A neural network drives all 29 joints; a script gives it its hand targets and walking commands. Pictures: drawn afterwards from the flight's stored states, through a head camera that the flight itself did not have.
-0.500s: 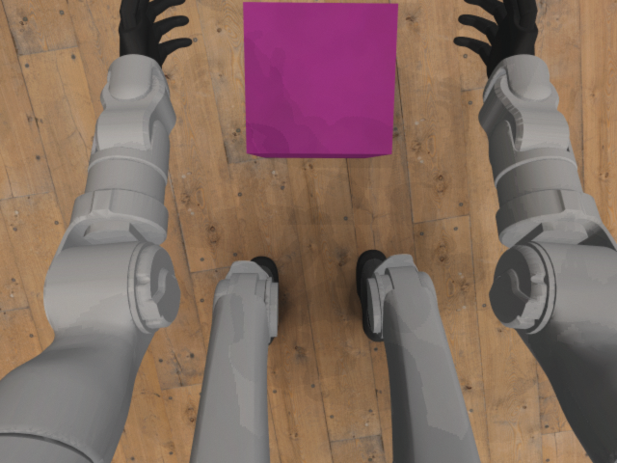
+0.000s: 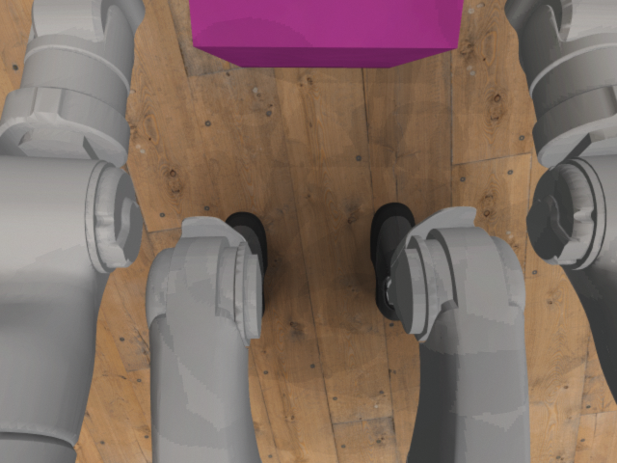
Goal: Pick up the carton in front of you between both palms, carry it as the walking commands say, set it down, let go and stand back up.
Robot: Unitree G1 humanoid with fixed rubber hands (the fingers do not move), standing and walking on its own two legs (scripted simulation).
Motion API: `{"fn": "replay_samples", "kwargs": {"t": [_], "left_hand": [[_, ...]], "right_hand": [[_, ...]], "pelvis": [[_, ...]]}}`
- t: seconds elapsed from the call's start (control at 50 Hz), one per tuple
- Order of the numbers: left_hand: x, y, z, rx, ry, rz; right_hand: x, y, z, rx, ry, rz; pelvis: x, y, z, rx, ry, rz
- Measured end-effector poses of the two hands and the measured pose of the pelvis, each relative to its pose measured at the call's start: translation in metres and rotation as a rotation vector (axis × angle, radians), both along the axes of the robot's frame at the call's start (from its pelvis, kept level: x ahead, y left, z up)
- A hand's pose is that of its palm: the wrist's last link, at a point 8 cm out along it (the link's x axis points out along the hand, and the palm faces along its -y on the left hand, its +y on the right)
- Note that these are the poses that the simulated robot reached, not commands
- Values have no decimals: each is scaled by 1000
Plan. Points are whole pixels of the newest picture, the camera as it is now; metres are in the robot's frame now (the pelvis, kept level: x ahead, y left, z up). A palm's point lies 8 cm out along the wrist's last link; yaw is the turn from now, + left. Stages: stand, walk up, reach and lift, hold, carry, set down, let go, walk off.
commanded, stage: reach and lift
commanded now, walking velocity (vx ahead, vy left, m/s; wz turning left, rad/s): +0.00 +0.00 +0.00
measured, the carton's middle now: out of the picture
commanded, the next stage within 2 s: none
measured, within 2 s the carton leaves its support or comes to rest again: leaves its support in 0.86 s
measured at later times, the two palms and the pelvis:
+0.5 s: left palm out of the picture +0.56 +0.15 -0.18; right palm out of the picture +0.55 -0.16 -0.18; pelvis +0.00 +0.00 -0.01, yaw -1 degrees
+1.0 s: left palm out of the picture +0.55 +0.15 -0.12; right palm out of the picture +0.54 -0.15 -0.12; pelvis +0.01 +0.00 +0.00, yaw +0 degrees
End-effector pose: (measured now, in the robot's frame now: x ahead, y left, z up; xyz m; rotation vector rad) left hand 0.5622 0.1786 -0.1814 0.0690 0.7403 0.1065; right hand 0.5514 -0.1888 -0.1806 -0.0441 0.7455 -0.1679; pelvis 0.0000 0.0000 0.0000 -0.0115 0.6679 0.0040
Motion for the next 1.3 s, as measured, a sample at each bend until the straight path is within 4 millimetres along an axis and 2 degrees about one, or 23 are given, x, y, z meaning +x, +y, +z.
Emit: {"fn": "replay_samples", "kwargs": {"t": [0.12, 0.22, 0.36, 0.44, 0.52, 0.78, 0.86, 0.94, 1.02, 1.14, 1.3], "left_hand": [[4, 0, -12, 0, -16, -7], [8, 0, -6, -3, -39, -13], [3, -4, -2, -11, -25, -21], [2, -12, -1, -21, -21, -40], [2, -31, -2, -38, -19, -62], [4, -29, -2, -51, -2, -53], [-1, -30, 2, -49, -3, -31], [-8, -29, 25, -36, -27, 8], [-14, -25, 73, -52, -67, 26], [-33, -22, 143, -59, -58, 42], [-52, -25, 194, -51, -40, 35]], "right_hand": [[2, 5, -12, 2, -12, 5], [4, 12, -7, 8, -35, 4], [-2, 15, -3, 11, -21, 2], [-2, 21, -2, 22, -23, 16], [1, 34, -1, 30, -28, 23], [2, 32, -2, 68, -15, 15], [3, 33, 6, 56, -12, 4], [-1, 38, 31, 51, -40, -11], [-9, 42, 75, 61, -79, -14], [-29, 46, 141, 72, -71, -18], [-47, 43, 193, 59, -52, -11]], "pelvis": [[7, 0, -10, -3, -18, -3], [9, 1, -14, -7, -16, -4], [5, 3, -12, -10, -12, -2], [1, 4, -9, -11, -18, -2], [-2, 4, -7, -10, -30, -3], [5, 2, -18, -6, -53, -5], [9, 2, -18, -5, -34, -5], [10, 2, -12, -5, 1, -2], [9, 1, 2, -2, 31, 3], [2, 1, 38, -4, 64, 15], [-9, 1, 80, -6, 87, 16]]}}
